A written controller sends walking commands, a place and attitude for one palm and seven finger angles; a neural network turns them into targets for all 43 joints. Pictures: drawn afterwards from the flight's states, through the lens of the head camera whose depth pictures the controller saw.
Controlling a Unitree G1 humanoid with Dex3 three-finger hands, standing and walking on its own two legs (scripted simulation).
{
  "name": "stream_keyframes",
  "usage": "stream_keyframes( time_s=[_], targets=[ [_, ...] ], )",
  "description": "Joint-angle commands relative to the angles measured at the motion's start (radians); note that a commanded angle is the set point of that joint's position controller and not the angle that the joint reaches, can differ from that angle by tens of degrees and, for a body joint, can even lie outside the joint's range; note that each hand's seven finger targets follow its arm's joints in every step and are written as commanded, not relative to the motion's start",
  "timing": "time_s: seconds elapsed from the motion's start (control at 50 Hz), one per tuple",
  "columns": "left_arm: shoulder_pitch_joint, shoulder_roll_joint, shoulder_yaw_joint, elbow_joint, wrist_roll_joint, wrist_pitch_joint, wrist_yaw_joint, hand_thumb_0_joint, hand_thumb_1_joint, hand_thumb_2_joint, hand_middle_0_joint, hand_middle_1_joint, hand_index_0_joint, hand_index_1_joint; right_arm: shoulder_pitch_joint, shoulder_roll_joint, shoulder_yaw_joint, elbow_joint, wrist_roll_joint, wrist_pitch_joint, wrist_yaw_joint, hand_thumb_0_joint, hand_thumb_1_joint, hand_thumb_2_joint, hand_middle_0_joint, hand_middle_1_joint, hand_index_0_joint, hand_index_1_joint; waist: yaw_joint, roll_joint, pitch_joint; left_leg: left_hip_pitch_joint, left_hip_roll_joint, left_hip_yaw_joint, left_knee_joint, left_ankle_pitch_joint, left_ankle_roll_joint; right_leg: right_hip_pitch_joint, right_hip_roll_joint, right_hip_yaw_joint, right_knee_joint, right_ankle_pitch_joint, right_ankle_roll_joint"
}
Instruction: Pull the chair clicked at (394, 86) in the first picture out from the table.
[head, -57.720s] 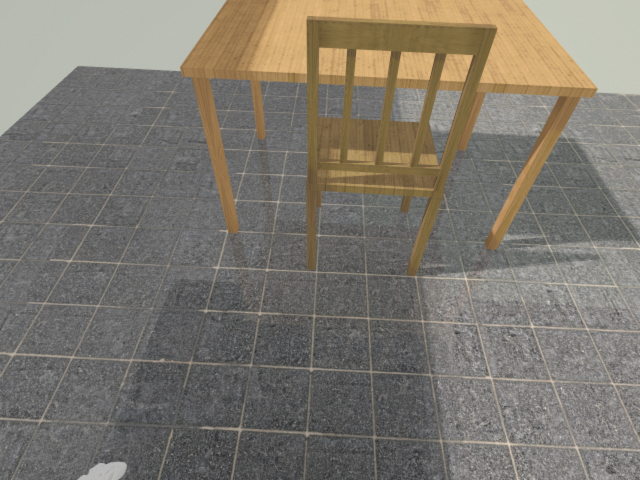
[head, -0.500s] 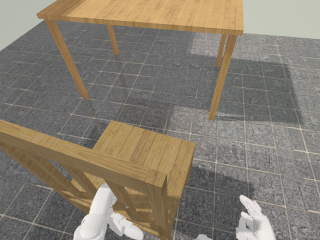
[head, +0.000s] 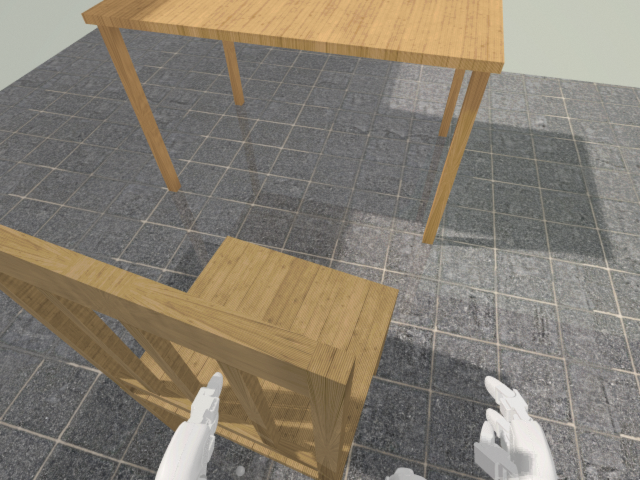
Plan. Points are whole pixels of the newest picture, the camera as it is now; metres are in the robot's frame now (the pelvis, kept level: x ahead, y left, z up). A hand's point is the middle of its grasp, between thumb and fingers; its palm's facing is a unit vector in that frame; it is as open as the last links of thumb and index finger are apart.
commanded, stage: draw the fingers out of the gap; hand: left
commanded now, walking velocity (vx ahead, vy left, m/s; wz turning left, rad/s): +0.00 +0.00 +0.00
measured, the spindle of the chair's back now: (181, 376) +0.26 +0.19 -0.01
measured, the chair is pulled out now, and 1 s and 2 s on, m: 0.74 0.74 0.74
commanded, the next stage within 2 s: draw the hand back to the body in 0.46 s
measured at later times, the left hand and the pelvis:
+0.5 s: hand out of the picture +0.10 +0.11 -0.01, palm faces -0.09 -0.99 -0.10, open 17.5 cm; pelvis -0.01 +0.01 -0.01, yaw -1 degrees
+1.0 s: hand out of the picture +0.12 +0.14 +0.07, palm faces -0.06 -0.99 -0.08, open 17.4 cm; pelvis -0.02 +0.01 -0.02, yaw -1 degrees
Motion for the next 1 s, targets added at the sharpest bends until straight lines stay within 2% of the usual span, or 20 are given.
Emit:
stream_keyframes(
  time_s=[0.0,0.14,0.16,0.18,0.28,0.34,0.36,0.4,0.48,0.56,0.58,0.6,0.62,0.68,0.74,0.84,0.88,0.9,0.94,0.98],
  targets=[
    [0.048,0.048,0.021,-0.241,0.009,-0.071,0.002,0.000,-0.550,0.200,0.000,0.000,0.000,0.000,-0.062,-0.096,-0.052,-0.174,0.001,-0.061,-0.019,0.000,-0.900,-0.900,0.200,0.300,0.200,0.300,-0.011,-0.054,-0.119,-0.047,-0.032,0.038,-0.133,0.338,0.045,0.213,0.034,-0.024,-0.122,0.213,-0.029],
    [0.156,0.040,0.003,-0.282,0.017,-0.073,-0.008,0.000,-0.550,0.200,0.000,0.000,0.000,0.000,-0.070,-0.089,-0.058,-0.200,0.006,-0.057,-0.022,0.000,-0.900,-0.900,0.200,0.300,0.200,0.300,-0.004,-0.067,-0.111,-0.066,-0.031,0.036,-0.124,0.326,0.046,0.197,0.037,-0.024,-0.112,0.194,-0.029],
    [0.174,0.046,0.011,-0.284,0.019,-0.070,-0.009,0.000,-0.550,0.200,0.000,0.000,0.000,0.000,-0.076,-0.086,-0.060,-0.202,0.006,-0.055,-0.022,0.000,-0.900,-0.900,0.200,0.300,0.200,0.300,0.003,-0.046,-0.106,-0.080,-0.033,0.036,-0.126,0.323,0.046,0.199,0.038,-0.021,-0.113,0.187,-0.033],
    [0.190,0.044,0.008,-0.286,0.019,-0.070,-0.011,0.000,-0.550,0.200,0.000,0.000,0.000,0.000,-0.075,-0.085,-0.059,-0.207,0.006,-0.053,-0.023,0.000,-0.900,-0.900,0.200,0.300,0.200,0.300,-0.001,-0.079,-0.099,-0.084,-0.031,0.036,-0.122,0.316,0.047,0.196,0.039,-0.022,-0.112,0.182,-0.030],
    [0.237,0.047,-0.001,-0.327,0.028,-0.073,-0.015,0.000,-0.550,0.200,0.000,0.000,0.000,0.000,-0.080,-0.083,-0.059,-0.230,0.006,-0.049,-0.027,0.000,-0.900,-0.900,0.200,0.300,0.200,0.300,0.007,-0.046,-0.077,-0.105,-0.034,0.034,-0.124,0.269,0.047,0.165,0.042,-0.022,-0.109,0.110,-0.034],
    [0.279,0.035,-0.015,-0.346,0.032,-0.082,-0.017,0.000,-0.550,0.200,0.000,0.000,0.000,0.000,-0.071,-0.079,-0.062,-0.243,0.008,-0.049,-0.029,0.000,-0.900,-0.900,0.200,0.300,0.200,0.300,0.006,-0.071,-0.083,-0.108,-0.033,0.032,-0.118,0.274,0.049,0.156,0.045,-0.024,-0.102,0.114,-0.033],
    [0.291,0.054,0.006,-0.362,0.033,-0.086,-0.015,0.000,-0.550,0.200,0.000,0.000,0.000,0.000,-0.070,-0.079,-0.069,-0.243,0.010,-0.050,-0.031,0.000,-0.900,-0.900,0.200,0.300,0.200,0.300,0.013,-0.067,-0.101,-0.113,-0.034,0.031,-0.114,0.288,0.048,0.166,0.046,-0.022,-0.096,0.132,-0.037],
    [0.335,0.038,-0.012,-0.352,0.036,-0.089,-0.021,0.000,-0.550,0.200,0.000,0.000,0.000,0.000,-0.073,-0.076,-0.069,-0.247,0.012,-0.048,-0.030,0.000,-0.900,-0.900,0.200,0.300,0.200,0.300,0.008,-0.074,-0.077,-0.114,-0.033,0.032,-0.111,0.280,0.047,0.145,0.047,-0.025,-0.095,0.125,-0.032],
    [0.383,0.033,-0.038,-0.397,0.054,-0.098,-0.023,0.000,-0.550,0.200,0.000,0.000,0.000,0.000,-0.073,-0.078,-0.073,-0.263,0.012,-0.050,-0.029,0.000,-0.900,-0.900,0.200,0.300,0.200,0.300,0.014,-0.038,-0.083,-0.111,-0.033,0.029,-0.105,0.291,0.045,0.125,0.048,-0.025,-0.078,0.123,-0.035],
    [0.448,0.034,-0.042,-0.418,0.067,-0.101,-0.019,0.000,-0.550,0.200,0.000,0.000,0.000,0.000,-0.076,-0.072,-0.080,-0.276,0.013,-0.049,-0.027,0.000,-0.900,-0.900,0.200,0.300,0.200,0.300,0.021,-0.058,-0.080,-0.134,-0.035,0.026,-0.100,0.291,0.045,0.119,0.052,-0.025,-0.071,0.124,-0.037],
    [0.373,-0.060,-0.018,-0.511,-0.082,-0.210,-0.027,0.000,-0.550,0.200,0.000,0.000,0.000,0.000,-0.076,-0.065,-0.073,-0.264,0.014,-0.073,-0.025,0.000,-0.900,-0.900,0.200,0.300,0.200,0.300,0.018,-0.098,-0.065,-0.145,-0.047,0.020,-0.074,0.289,0.035,0.098,0.058,-0.054,-0.062,0.144,-0.033],
    [0.416,-0.026,0.002,-0.463,-0.079,-0.258,-0.030,0.000,-0.550,0.200,0.000,0.000,0.000,0.000,-0.077,-0.069,-0.077,-0.237,0.017,-0.087,-0.023,0.000,-0.900,-0.900,0.200,0.300,0.200,0.300,0.029,-0.085,-0.080,-0.141,-0.048,0.023,-0.070,0.282,0.035,0.103,0.058,-0.051,-0.055,0.132,-0.034],
    [0.406,-0.027,0.003,-0.501,-0.094,-0.294,-0.031,0.000,-0.550,0.200,0.000,0.000,0.000,0.000,-0.064,-0.071,-0.077,-0.238,0.018,-0.101,-0.019,0.000,-0.900,-0.900,0.200,0.300,0.200,0.300,0.029,-0.046,-0.103,-0.125,-0.047,0.022,-0.071,0.306,0.030,0.102,0.056,-0.049,-0.048,0.138,-0.034],
    [0.401,-0.011,0.027,-0.528,-0.112,-0.377,-0.035,0.000,-0.550,0.200,0.000,0.000,0.000,0.000,-0.055,-0.069,-0.083,-0.202,0.021,-0.125,-0.008,0.000,-0.900,-0.900,0.200,0.300,0.200,0.300,0.031,0.003,-0.121,-0.092,-0.038,0.020,-0.066,0.371,0.016,0.107,0.053,-0.049,-0.040,0.171,-0.036],
    [0.390,-0.009,0.030,-0.499,-0.119,-0.459,-0.067,0.000,-0.550,0.200,0.000,0.000,0.000,0.000,-0.073,-0.065,-0.090,-0.175,0.023,-0.133,0.011,0.000,-0.900,-0.900,0.200,0.300,0.200,0.300,0.029,-0.033,-0.096,-0.119,-0.029,0.017,-0.057,0.354,0.016,0.097,0.053,-0.047,-0.032,0.168,-0.035],
    [0.356,0.089,0.130,-0.437,-0.122,-0.590,-0.166,0.000,-0.550,0.200,0.000,0.000,0.000,0.000,-0.123,-0.054,-0.106,-0.151,0.026,-0.107,0.040,0.000,-0.900,-0.900,0.200,0.300,0.200,0.300,0.039,-0.049,-0.064,-0.195,-0.019,0.028,-0.033,0.263,0.026,0.085,0.045,-0.018,-0.013,0.106,-0.040],
    [0.369,0.109,0.179,-0.451,-0.149,-0.576,-0.192,0.000,-0.550,0.200,0.000,0.000,0.000,0.000,-0.138,-0.050,-0.104,-0.171,0.037,-0.091,0.040,0.000,-0.900,-0.900,0.200,0.300,0.200,0.300,0.055,-0.008,-0.093,-0.169,-0.022,0.036,-0.056,0.244,0.029,0.127,0.040,-0.008,-0.032,0.083,-0.041],
    [0.384,0.131,0.234,-0.455,-0.172,-0.553,-0.191,0.000,-0.550,0.200,0.000,0.000,0.000,0.000,-0.141,-0.043,-0.104,-0.179,0.045,-0.082,0.035,0.000,-0.900,-0.900,0.200,0.300,0.200,0.300,0.064,-0.010,-0.107,-0.159,-0.023,0.036,-0.069,0.236,0.029,0.154,0.041,-0.007,-0.045,0.075,-0.040],
    [0.359,0.136,0.278,-0.491,-0.212,-0.515,-0.181,0.000,-0.550,0.200,0.000,0.000,0.000,0.000,-0.143,-0.037,-0.098,-0.187,0.055,-0.071,0.020,0.000,-0.900,-0.900,0.200,0.300,0.200,0.300,0.062,-0.041,-0.112,-0.140,-0.025,0.034,-0.087,0.224,0.032,0.184,0.045,-0.010,-0.075,0.065,-0.034],
    [0.310,0.138,0.302,-0.519,-0.245,-0.498,-0.166,0.000,-0.514,0.218,-0.005,-0.008,-0.005,-0.008,-0.143,-0.039,-0.089,-0.179,0.058,-0.073,0.005,0.000,-0.900,-0.900,0.200,0.300,0.200,0.300,0.054,-0.033,-0.093,-0.120,-0.025,0.030,-0.100,0.234,0.033,0.200,0.047,-0.013,-0.101,0.073,-0.032]
  ],
)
